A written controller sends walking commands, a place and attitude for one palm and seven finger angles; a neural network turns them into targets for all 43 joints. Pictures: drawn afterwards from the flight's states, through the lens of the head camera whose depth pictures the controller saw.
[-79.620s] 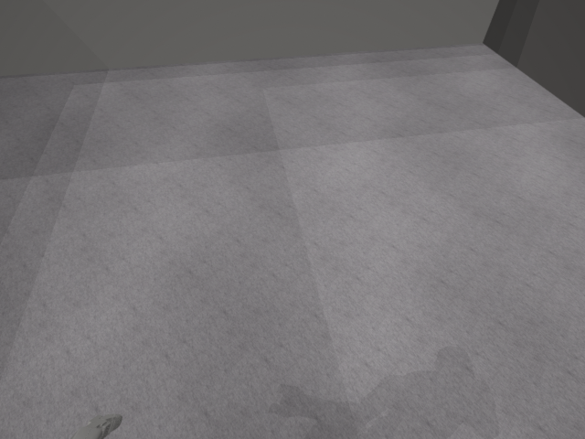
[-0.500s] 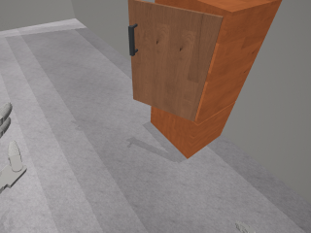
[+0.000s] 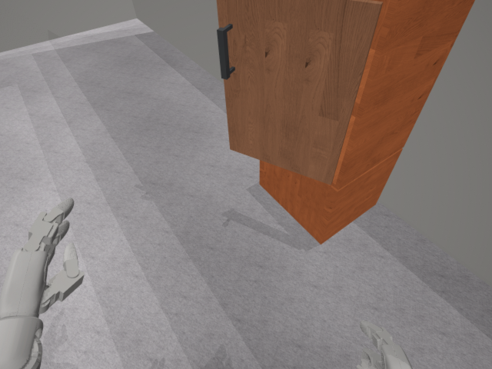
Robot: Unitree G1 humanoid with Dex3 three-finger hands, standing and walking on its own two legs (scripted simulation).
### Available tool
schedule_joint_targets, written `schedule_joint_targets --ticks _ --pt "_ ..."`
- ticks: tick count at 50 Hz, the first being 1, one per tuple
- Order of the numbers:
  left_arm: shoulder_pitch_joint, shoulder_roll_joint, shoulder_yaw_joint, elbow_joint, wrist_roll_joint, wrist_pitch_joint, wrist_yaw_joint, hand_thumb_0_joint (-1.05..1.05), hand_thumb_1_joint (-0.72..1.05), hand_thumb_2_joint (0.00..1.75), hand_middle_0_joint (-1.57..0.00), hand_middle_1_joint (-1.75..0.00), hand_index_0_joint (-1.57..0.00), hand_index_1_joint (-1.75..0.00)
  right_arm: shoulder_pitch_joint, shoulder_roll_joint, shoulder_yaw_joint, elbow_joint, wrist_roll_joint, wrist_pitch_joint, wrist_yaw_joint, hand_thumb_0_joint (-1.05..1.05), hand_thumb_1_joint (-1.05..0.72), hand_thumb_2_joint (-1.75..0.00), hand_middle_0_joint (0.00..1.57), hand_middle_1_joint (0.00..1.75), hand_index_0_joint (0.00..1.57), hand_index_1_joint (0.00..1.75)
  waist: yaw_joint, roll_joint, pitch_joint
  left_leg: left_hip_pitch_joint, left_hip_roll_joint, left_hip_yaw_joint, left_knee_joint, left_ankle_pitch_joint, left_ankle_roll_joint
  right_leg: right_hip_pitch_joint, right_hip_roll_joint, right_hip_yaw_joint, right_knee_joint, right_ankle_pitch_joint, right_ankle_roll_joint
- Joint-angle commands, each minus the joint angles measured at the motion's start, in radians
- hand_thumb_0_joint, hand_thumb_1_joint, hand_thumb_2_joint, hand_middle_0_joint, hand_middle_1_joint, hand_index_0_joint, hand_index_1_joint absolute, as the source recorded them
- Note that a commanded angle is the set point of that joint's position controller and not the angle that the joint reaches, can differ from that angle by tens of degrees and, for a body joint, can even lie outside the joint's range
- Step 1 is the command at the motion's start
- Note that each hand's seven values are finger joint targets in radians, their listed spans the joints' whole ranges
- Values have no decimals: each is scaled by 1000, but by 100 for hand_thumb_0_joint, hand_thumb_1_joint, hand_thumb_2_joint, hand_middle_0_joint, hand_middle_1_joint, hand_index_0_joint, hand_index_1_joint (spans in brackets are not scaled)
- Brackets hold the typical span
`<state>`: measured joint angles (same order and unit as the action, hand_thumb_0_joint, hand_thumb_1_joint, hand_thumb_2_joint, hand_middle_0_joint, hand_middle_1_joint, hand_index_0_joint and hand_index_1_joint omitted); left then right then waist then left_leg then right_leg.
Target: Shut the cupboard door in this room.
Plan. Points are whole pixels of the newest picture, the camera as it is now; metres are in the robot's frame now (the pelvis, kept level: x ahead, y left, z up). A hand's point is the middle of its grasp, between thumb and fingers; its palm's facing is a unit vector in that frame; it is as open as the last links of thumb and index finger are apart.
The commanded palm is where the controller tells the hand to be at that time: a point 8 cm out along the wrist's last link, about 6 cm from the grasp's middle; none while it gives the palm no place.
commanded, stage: let the arm hang, fingers relaxed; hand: left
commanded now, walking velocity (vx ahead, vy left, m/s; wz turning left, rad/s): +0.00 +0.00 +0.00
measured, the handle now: (227, 52) +0.94 +0.12 +0.08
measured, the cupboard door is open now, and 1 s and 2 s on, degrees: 26 26 26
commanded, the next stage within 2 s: look to check the result in 1.02 s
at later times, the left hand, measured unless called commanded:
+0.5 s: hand out of the picture -0.01 +0.21 -0.16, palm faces +0.01 -0.97 -0.24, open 7.2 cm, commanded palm none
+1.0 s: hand out of the picture -0.04 +0.16 -0.17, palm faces +0.02 -0.99 -0.14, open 7.4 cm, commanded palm none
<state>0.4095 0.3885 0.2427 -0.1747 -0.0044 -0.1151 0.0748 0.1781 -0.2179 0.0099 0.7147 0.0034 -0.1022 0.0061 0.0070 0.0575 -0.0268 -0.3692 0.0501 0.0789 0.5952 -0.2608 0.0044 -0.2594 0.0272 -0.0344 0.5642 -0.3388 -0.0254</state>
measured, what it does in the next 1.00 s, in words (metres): stands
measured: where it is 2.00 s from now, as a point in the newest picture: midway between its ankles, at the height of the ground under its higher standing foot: outside the picture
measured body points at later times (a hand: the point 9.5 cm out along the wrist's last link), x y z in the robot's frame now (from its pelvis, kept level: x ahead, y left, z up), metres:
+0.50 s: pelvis -0.01 +0.01 +0.01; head +0.00 +0.01 +0.46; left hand -0.01 +0.26 -0.14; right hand +0.01 -0.23 -0.14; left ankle +0.03 +0.11 -0.73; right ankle -0.03 -0.10 -0.73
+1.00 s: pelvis -0.02 +0.02 +0.01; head -0.02 +0.02 +0.46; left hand -0.04 +0.22 -0.15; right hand -0.06 -0.20 -0.15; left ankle +0.03 +0.11 -0.73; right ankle -0.03 -0.10 -0.73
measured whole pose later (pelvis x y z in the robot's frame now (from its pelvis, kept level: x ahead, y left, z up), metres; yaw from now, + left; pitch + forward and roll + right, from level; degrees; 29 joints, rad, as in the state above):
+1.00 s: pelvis -0.02 +0.02 +0.01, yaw -1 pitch -2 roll +0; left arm 0.33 0.11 -0.01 1.14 0.01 0.00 0.03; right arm 0.33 -0.13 -0.01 1.13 -0.01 0.02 -0.03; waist -0.02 0.00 0.02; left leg -0.22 0.02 0.11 0.41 -0.15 0.03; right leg -0.14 0.00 -0.01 0.41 -0.24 0.00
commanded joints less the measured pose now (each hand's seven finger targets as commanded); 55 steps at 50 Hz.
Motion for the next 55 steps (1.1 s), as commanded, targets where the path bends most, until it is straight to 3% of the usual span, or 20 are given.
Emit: schedule_joint_targets --ticks 1,3,5,7,10,11,13,18,19,22,27,33,42,47,55 --pt "-29 -45 -174 368 21 117 -67 0 90 90 -20 -30 -20 -30 -4 -171 -59 -68 -5 32 -12 0 -90 -90 20 30 20 30 -18 -203 -111 112 84 -84 15 409 29 7 -130 57 3 518 -14" --pt "-80 -15 -176 474 26 115 -61 0 90 90 -20 -30 -20 -30 -9 -166 -53 -72 -13 59 -18 0 -90 -90 20 30 20 30 -19 -350 -104 102 43 -85 31 356 28 50 -164 91 -12 656 -37" --pt "-97 -1 -182 597 26 117 -51 0 90 90 -20 -30 -20 -30 -4 -145 -45 -54 -22 85 -22 0 -90 -90 20 30 20 30 -15 -346 -88 96 7 -75 14 270 18 81 -190 112 -27 717 -57" --pt "-101 -16 -192 715 24 118 -43 0 90 90 -20 -30 -20 -30 7 -119 -38 -9 -31 99 -22 0 -90 -90 20 30 20 30 -15 -232 -72 133 2 -73 -32 251 15 72 -180 123 -51 618 -49" --pt "-110 -41 -203 845 19 118 -41 0 90 90 -20 -30 -20 -30 20 -109 -34 62 -31 104 -21 0 -90 -90 20 30 20 30 -19 42 -49 197 45 -94 -100 303 25 38 -127 97 -98 303 -22" --pt "-96 -53 -206 893 16 119 -43 0 90 90 -20 -30 -20 -30 20 -101 -31 85 -30 106 -23 0 -90 -90 20 30 20 30 -14 102 -34 189 50 -102 -124 259 29 39 -113 97 -124 221 -20" --pt "-70 -88 -189 947 22 118 -43 0 90 90 -20 -30 -20 -30 29 -82 -39 113 -35 107 -29 0 -90 -90 20 30 20 30 -7 174 -21 159 54 -109 -157 165 32 65 -104 88 -167 175 -29" --pt "-96 -78 -204 1070 19 111 -52 0 90 90 -20 -30 -20 -30 73 -92 -44 186 -26 109 -36 0 -90 -90 20 30 20 30 -15 81 31 154 66 -120 -205 84 27 69 -105 99 -230 154 -35" --pt "-98 -71 -204 1089 19 109 -51 0 90 90 -20 -30 -20 -30 81 -101 -47 196 -23 108 -37 0 -90 -90 20 30 20 30 -13 22 36 165 74 -125 -205 111 29 70 -103 96 -236 168 -35" --pt "-92 -87 -214 1148 16 107 -51 0 90 90 -20 -30 -20 -30 109 -96 -42 241 -21 105 -40 0 -90 -90 20 30 20 30 -16 -51 53 184 77 -117 -228 104 30 63 -109 95 -252 156 -30" --pt "-68 -104 -222 1217 15 108 -46 0 90 90 -20 -30 -20 -30 138 -82 -40 303 -20 108 -40 0 -90 -90 20 30 20 30 -16 -103 109 183 73 -109 -267 29 33 27 -107 101 -274 92 -27" --pt "-37 -125 -228 1265 14 109 -40 0 90 90 -20 -30 -20 -30 166 -50 -35 355 -19 110 -39 0 -90 -90 20 30 20 30 -15 -110 132 187 70 -101 -287 4 34 2 -107 103 -272 68 -22" --pt "-8 -152 -225 1296 18 109 -36 0 90 90 -20 -30 -20 -30 198 -16 -34 384 -19 107 -44 0 -90 -90 20 30 20 30 -13 -38 147 154 65 -103 -312 -43 33 4 -99 97 -256 71 -19" --pt "1 -164 -222 1301 19 109 -36 0 90 90 -20 -30 -20 -30 207 -12 -37 386 -20 108 -46 0 -90 -90 20 30 20 30 -14 -29 153 142 64 -111 -317 -75 33 -6 -95 93 -255 52 -20" --pt "-11 -154 -218 1303 20 100 -36 0 90 90 -20 -30 -20 -30 200 -31 -46 379 -17 103 -48 0 -90 -90 20 30 20 30 -20 -43 127 178 65 -105 -289 -17 36 -12 -105 101 -265 70 -26"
